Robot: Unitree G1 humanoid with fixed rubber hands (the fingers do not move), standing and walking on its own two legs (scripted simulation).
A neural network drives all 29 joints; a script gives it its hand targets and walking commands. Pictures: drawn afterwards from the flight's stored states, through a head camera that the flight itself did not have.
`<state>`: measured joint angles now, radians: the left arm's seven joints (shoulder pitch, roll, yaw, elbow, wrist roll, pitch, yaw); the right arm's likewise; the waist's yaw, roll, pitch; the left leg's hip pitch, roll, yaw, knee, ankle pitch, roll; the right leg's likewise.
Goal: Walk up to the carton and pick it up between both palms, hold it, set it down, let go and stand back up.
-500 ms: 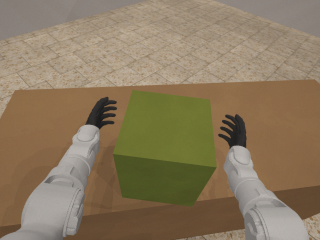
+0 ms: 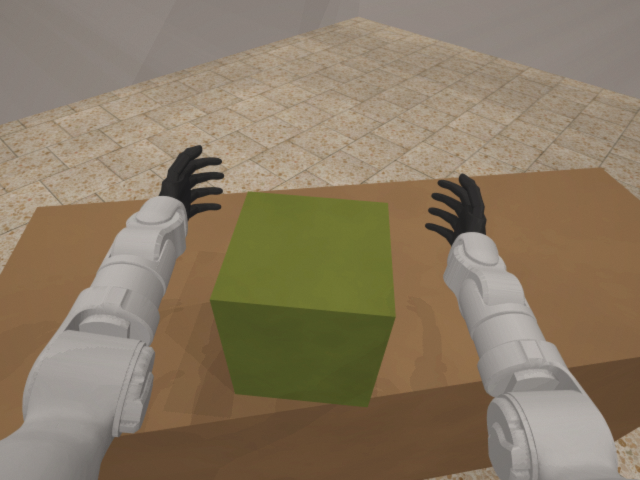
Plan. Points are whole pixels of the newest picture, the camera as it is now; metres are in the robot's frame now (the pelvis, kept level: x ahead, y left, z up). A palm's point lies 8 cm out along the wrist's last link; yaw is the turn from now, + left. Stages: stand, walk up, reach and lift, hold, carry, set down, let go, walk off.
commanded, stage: set down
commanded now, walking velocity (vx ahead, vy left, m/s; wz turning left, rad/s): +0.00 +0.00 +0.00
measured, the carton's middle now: (309, 301) +0.40 -0.05 -0.01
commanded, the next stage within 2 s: none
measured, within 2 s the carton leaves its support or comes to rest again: neither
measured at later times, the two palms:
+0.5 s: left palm (163, 210) +0.44 +0.13 +0.16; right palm (460, 245) +0.35 -0.23 +0.13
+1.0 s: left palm (115, 280) +0.38 +0.19 +0.11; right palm (461, 293) +0.30 -0.22 +0.10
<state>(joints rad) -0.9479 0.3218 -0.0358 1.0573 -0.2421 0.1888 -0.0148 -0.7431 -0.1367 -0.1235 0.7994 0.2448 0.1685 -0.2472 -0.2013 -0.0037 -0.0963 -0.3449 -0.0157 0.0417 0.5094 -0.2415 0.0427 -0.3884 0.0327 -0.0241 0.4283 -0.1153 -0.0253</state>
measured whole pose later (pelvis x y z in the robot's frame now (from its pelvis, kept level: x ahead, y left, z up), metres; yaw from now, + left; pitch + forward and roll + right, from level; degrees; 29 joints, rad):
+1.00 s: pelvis +0.02 +0.01 +0.01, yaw +0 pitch -4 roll -1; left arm -0.36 0.36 0.05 0.27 -0.21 0.44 -0.11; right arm -0.18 -0.10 -0.09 0.11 0.26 0.36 -0.26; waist -0.11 -0.04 0.04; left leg -0.10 -0.02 0.04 0.40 -0.24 0.05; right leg -0.14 0.04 -0.01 0.32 -0.11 -0.02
